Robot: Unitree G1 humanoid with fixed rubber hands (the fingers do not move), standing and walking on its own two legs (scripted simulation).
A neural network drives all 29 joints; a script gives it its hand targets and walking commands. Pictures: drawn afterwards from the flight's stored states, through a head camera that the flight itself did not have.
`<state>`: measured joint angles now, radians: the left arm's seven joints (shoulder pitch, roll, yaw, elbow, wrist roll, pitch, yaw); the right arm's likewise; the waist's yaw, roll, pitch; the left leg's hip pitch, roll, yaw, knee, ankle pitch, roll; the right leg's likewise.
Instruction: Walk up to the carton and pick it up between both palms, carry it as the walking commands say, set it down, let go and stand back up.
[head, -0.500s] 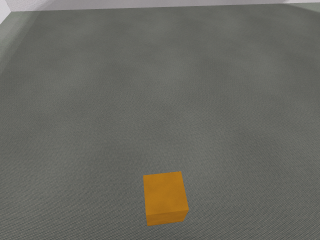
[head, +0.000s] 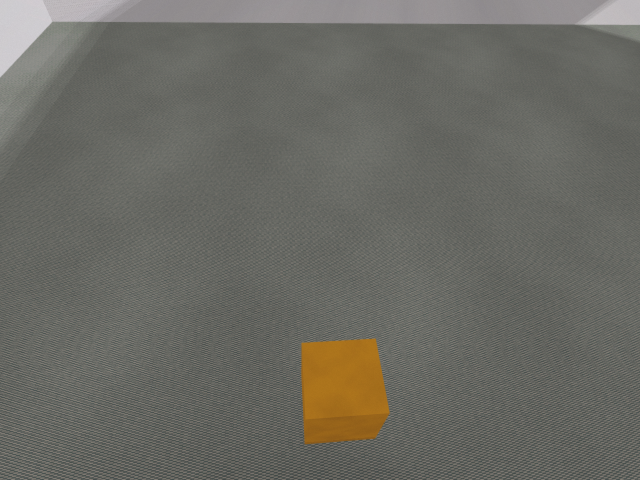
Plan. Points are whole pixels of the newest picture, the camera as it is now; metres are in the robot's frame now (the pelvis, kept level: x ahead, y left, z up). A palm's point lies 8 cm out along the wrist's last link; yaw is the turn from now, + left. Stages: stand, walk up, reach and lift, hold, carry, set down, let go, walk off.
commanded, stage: walk up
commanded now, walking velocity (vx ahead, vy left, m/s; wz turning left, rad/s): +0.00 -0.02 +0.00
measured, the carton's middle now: (339, 392) +0.45 -0.07 -0.65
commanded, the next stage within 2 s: stand in 1.94 s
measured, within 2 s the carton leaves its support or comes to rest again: neither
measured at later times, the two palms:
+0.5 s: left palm out of the picture -0.01 +0.23 -0.14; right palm out of the picture +0.01 -0.26 -0.13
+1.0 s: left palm out of the picture +0.04 +0.20 -0.13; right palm out of the picture +0.02 -0.29 -0.14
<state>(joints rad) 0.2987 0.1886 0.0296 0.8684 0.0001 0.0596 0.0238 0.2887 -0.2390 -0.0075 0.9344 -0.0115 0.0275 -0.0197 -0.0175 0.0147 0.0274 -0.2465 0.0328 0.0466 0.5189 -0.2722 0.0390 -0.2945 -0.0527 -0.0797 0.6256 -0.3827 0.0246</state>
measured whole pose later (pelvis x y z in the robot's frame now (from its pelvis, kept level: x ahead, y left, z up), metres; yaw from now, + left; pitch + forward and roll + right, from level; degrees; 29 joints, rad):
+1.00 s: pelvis +0.00 -0.04 +0.00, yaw +0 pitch +0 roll +1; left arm 0.29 0.19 0.02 0.89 0.00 0.03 0.02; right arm 0.29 -0.23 -0.01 0.96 -0.01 0.02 -0.03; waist -0.01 0.01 0.02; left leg -0.26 0.02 0.09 0.54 -0.32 0.02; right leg -0.25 -0.05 -0.05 0.51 -0.27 0.02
